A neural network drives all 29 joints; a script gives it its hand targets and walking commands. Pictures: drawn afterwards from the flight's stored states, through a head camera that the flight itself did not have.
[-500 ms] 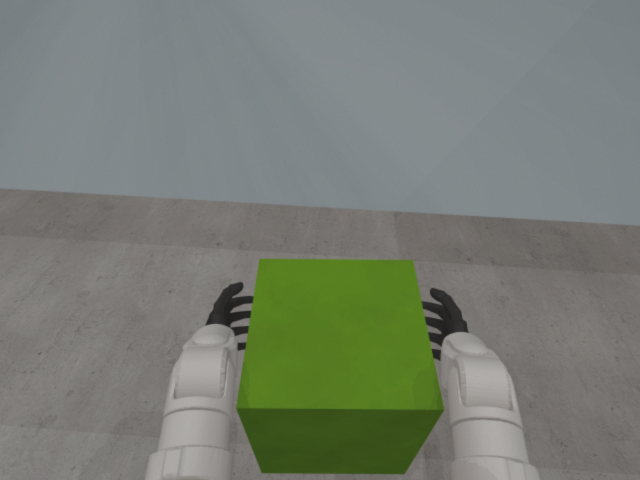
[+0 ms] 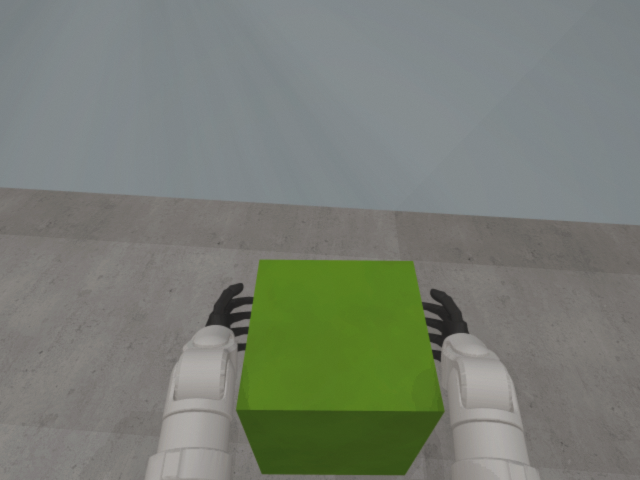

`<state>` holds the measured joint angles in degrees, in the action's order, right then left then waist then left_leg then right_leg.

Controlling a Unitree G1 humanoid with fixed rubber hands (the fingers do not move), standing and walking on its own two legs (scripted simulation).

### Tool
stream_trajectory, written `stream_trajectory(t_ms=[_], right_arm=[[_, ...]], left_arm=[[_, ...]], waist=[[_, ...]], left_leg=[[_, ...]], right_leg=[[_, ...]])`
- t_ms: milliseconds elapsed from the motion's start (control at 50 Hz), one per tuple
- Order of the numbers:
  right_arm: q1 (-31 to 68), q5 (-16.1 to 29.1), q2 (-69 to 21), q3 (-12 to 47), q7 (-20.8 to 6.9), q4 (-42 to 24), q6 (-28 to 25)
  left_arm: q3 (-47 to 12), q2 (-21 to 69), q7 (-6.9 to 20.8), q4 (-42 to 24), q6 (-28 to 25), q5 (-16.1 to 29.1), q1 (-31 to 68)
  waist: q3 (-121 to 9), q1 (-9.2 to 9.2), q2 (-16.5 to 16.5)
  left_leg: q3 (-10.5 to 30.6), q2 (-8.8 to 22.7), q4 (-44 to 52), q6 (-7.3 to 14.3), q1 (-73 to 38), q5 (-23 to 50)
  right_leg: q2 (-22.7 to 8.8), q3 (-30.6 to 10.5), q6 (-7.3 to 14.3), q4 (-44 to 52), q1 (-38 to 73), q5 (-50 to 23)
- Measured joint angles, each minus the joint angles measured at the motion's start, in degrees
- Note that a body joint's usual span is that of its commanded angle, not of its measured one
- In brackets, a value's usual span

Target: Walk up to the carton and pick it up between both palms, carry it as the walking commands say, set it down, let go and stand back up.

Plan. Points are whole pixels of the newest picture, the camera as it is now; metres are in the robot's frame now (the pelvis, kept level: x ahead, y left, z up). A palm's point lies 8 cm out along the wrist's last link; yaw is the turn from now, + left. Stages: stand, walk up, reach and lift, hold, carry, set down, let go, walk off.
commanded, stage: hold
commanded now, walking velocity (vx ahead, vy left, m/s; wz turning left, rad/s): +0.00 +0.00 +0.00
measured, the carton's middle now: (334, 371) +0.29 +0.00 -0.02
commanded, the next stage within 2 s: carry in 0.14 s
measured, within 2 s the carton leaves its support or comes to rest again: neither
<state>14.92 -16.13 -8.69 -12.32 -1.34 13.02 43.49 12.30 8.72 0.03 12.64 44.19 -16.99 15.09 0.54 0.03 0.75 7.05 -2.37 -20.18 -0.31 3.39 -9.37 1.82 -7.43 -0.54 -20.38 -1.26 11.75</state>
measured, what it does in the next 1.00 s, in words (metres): walks backwards: right foot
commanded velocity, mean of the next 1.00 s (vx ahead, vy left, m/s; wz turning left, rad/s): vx -0.23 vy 0.00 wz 0.00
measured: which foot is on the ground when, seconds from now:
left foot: down 0.00-0.70, up 0.72-1.00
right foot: down 0.00-0.48, up 0.50-0.68, down 0.70-1.00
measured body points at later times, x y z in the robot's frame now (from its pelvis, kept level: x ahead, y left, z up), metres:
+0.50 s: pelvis -0.05 +0.00 -0.03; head -0.05 +0.01 +0.42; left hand +0.24 +0.16 +0.05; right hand +0.25 -0.14 +0.06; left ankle +0.02 +0.11 -0.75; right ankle +0.00 -0.13 -0.75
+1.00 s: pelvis -0.19 -0.02 -0.01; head -0.22 -0.03 +0.44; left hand +0.05 +0.14 +0.09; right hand +0.06 -0.17 +0.09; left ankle -0.25 +0.11 -0.70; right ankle -0.11 -0.10 -0.75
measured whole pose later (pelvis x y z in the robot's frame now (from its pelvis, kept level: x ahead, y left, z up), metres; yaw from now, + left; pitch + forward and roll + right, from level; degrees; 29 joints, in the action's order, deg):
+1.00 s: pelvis -0.19 -0.02 -0.01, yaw +2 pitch +3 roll +3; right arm 0.0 -2.3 -7.3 -2.5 8.1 -31.1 71.0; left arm 3.0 7.4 -7.3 -30.2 69.6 -2.8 -0.5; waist -8.3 0.2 1.6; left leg -2.9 -0.7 -50.9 -1.6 22.5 -28.8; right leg -3.3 5.4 3.3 -27.9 -24.4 7.0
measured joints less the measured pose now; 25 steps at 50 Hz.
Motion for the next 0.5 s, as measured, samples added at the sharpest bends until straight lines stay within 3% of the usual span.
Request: stream_trajectory(t_ms=[120, 220, 380, 500], right_arm=[[0.3, -0.1, -0.1, -0.3, 0.0, 0.2, -0.1], [-0.5, 0.5, 0.1, 0.7, 0.4, -3.6, 1.0], [-2.5, 6.1, 0.5, 3.1, 2.9, -18.6, 7.1], [-5.3, 10.0, 1.0, 5.8, 5.2, -28.9, 14.4]], left_arm=[[0.3, 0.1, 0.0, 0.2, -0.1, -0.1, 0.3], [-0.4, 0.1, -0.3, -2.3, 0.5, 1.3, 0.4], [-3.9, -0.5, -3.1, -16.7, 5.7, 7.0, -2.1], [-6.0, -1.1, -5.3, -28.8, 13.4, 10.6, -6.3]], waist=[[0.0, 0.01, 0.0], [-4.9, 0.23, 0.2], [-4.7, -0.08, -1.7], [-4.4, -0.22, -0.1]], left_leg=[[0.0, 0.0, -0.2, 0.0, 0.2, 0.0], [-0.3, -0.4, -6.5, -0.3, 9.8, -2.1], [-1.7, 1.1, -17.4, -0.5, 21.8, -3.6], [-5.6, 1.1, -18.4, 0.8, 25.0, -3.5]], right_leg=[[0.0, 0.1, 0.0, -0.2, -0.2, 0.0], [-0.4, 1.6, -0.3, -7.6, -10.3, 2.7], [0.8, 3.8, 0.3, -16.1, -21.0, 4.5], [-0.9, 4.3, -0.2, -19.7, -25.4, 4.3]])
